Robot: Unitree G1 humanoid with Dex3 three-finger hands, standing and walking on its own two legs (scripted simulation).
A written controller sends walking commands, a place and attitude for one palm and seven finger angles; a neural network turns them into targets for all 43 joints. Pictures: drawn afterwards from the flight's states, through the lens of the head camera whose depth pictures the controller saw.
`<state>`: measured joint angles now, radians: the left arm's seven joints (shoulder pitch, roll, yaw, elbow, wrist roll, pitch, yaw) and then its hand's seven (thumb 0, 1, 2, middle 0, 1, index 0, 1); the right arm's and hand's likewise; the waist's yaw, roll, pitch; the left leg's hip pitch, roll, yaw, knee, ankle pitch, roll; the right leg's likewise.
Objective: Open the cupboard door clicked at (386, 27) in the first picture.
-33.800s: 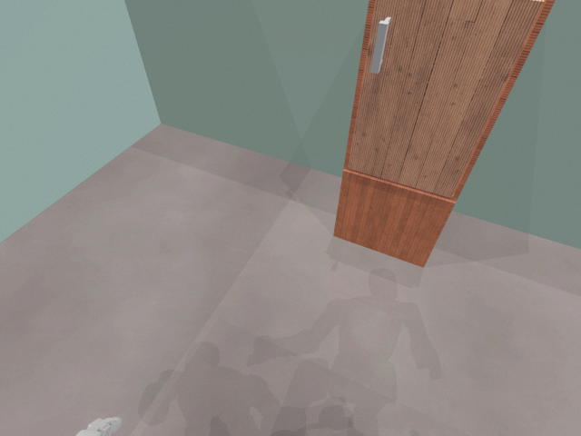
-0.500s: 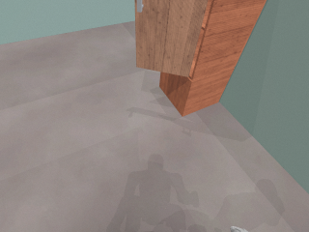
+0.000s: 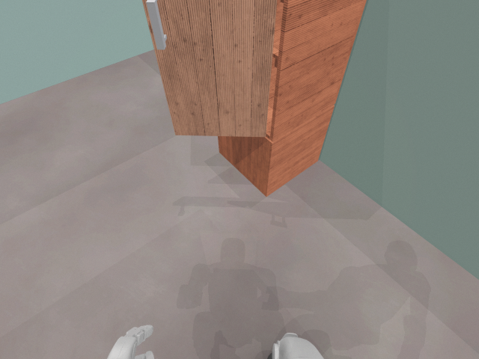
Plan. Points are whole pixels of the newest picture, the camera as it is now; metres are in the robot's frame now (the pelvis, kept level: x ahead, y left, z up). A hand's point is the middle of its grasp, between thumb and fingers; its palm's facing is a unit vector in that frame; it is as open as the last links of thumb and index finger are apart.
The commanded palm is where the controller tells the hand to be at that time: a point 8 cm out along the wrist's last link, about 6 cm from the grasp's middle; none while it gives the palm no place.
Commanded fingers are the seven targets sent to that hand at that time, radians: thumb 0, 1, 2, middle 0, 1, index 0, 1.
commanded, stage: take the last steps up to it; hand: left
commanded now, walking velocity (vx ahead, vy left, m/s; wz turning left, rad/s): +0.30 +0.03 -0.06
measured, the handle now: (158, 22) +0.93 +0.22 +0.12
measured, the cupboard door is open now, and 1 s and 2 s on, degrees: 49 49 49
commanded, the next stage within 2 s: come to a stop and stand still in 0.72 s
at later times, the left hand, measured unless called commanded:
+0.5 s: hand out of the picture +0.14 +0.19 -0.17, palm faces +0.12 -0.98 -0.16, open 7.3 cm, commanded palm none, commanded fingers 0.00 0.90 0.90 -0.20 -0.30 -0.20 -0.30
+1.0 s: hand (151, 226) +0.44 +0.22 -0.16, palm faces -0.05 -0.97 -0.23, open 7.3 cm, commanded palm none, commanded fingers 0.00 0.90 0.90 -0.20 -0.30 -0.20 -0.30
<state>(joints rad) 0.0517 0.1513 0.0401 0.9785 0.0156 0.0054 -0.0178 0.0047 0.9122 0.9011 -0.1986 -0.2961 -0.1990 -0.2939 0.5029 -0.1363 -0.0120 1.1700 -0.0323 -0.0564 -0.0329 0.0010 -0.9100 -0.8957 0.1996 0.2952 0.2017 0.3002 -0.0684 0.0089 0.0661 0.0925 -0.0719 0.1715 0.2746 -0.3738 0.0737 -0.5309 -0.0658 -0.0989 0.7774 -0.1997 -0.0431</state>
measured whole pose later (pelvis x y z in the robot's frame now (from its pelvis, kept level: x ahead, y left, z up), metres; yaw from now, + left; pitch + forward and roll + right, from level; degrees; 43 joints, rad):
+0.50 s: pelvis +0.20 +0.02 +0.00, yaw +1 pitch +0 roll -1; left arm 0.38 0.16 0.04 1.15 0.02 -0.06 0.00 -0.01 0.93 0.90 -0.20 -0.30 -0.20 -0.29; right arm 0.12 -0.21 -0.06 1.03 -0.02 -0.03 0.01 0.01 -0.93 -0.90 0.20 0.29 0.20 0.30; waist 0.05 -0.02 0.05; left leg -0.41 0.05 0.10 0.57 -0.22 -0.02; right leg -0.03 -0.04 -0.12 0.42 -0.38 0.02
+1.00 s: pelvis +0.35 +0.04 +0.00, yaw -3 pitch +0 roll +1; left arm 0.15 0.18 0.03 1.04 0.01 -0.02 0.02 0.01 0.92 0.90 -0.20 -0.30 -0.20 -0.29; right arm 0.37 -0.13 -0.02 1.15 -0.01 -0.01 -0.03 0.00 -0.91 -0.90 0.20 0.30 0.20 0.30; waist -0.03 0.00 0.05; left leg -0.13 0.00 0.19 0.51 -0.37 0.03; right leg -0.33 -0.06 -0.07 0.56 -0.19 -0.01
